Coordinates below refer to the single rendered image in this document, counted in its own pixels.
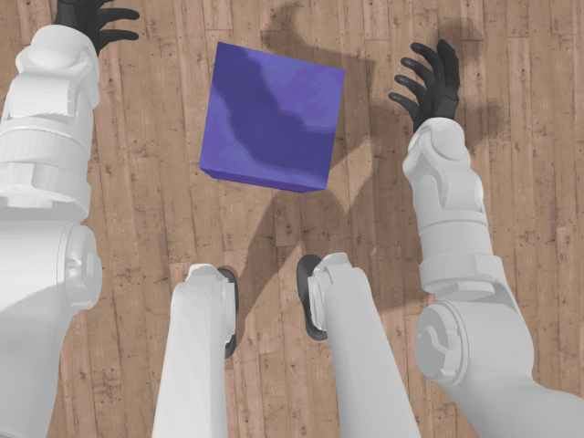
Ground right robot hand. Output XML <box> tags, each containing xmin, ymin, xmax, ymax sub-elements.
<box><xmin>389</xmin><ymin>39</ymin><xmax>460</xmax><ymax>133</ymax></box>

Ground left robot upper arm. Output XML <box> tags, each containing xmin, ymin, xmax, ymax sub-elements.
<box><xmin>0</xmin><ymin>220</ymin><xmax>102</xmax><ymax>438</ymax></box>

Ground left robot hand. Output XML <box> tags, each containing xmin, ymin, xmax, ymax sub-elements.
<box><xmin>54</xmin><ymin>0</ymin><xmax>140</xmax><ymax>57</ymax></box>

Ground right robot upper arm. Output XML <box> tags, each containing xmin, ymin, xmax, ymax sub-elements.
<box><xmin>413</xmin><ymin>300</ymin><xmax>584</xmax><ymax>438</ymax></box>

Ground robot left foot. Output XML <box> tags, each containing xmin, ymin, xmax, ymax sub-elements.
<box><xmin>217</xmin><ymin>268</ymin><xmax>239</xmax><ymax>359</ymax></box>

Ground robot left shin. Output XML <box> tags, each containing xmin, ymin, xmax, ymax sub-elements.
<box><xmin>171</xmin><ymin>264</ymin><xmax>232</xmax><ymax>344</ymax></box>

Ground robot right forearm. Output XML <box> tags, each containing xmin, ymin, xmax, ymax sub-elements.
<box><xmin>402</xmin><ymin>118</ymin><xmax>534</xmax><ymax>369</ymax></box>

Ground carton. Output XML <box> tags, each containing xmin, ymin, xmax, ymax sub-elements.
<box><xmin>199</xmin><ymin>42</ymin><xmax>346</xmax><ymax>193</ymax></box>

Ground robot left forearm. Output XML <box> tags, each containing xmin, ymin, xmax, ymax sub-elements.
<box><xmin>0</xmin><ymin>25</ymin><xmax>100</xmax><ymax>223</ymax></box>

